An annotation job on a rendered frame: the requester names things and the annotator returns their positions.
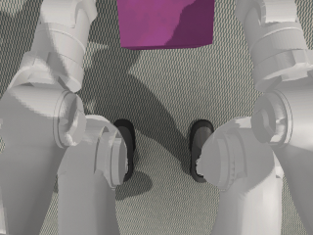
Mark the robot thigh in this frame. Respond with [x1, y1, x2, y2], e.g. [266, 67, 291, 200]
[207, 127, 283, 235]
[58, 125, 126, 235]

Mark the robot left upper arm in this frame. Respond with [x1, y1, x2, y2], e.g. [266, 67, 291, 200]
[0, 85, 87, 235]

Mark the robot right forearm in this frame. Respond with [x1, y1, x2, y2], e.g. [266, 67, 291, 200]
[234, 0, 313, 93]

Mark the robot left thigh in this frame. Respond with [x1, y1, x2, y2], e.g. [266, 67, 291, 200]
[58, 125, 126, 235]

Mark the robot left forearm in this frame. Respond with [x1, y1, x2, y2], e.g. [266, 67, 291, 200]
[0, 0, 98, 103]

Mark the carton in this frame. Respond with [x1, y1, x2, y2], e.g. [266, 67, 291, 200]
[116, 0, 215, 51]

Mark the robot right thigh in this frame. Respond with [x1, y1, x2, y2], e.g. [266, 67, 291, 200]
[207, 127, 283, 235]

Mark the robot right upper arm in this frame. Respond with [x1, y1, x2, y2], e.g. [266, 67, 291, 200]
[250, 85, 313, 235]

